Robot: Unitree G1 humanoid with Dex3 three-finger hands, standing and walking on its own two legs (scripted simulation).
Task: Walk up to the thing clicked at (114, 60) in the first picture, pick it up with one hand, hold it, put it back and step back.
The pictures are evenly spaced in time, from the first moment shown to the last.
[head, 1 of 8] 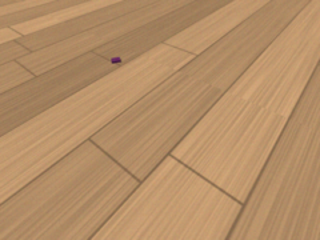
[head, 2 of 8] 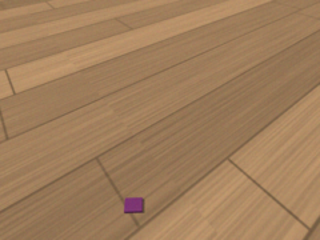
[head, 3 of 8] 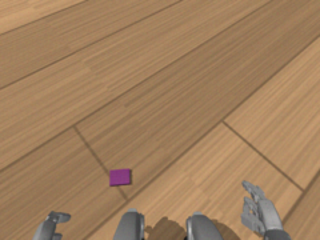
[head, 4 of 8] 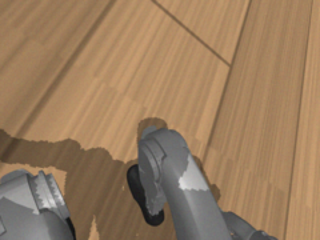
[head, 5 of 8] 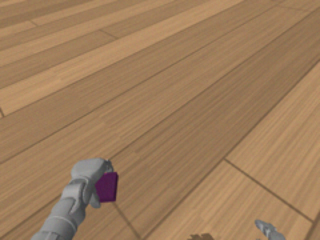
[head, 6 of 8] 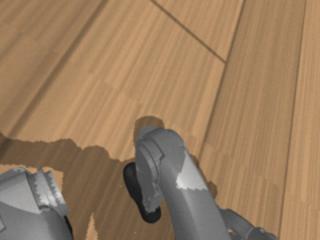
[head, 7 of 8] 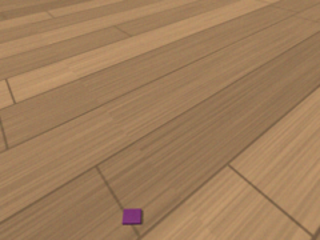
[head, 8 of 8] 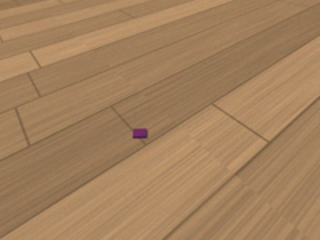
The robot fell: no
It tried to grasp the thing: yes
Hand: left
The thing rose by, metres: 0.69
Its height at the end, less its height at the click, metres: +0.00
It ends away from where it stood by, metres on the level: 0.02
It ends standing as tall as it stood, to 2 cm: yes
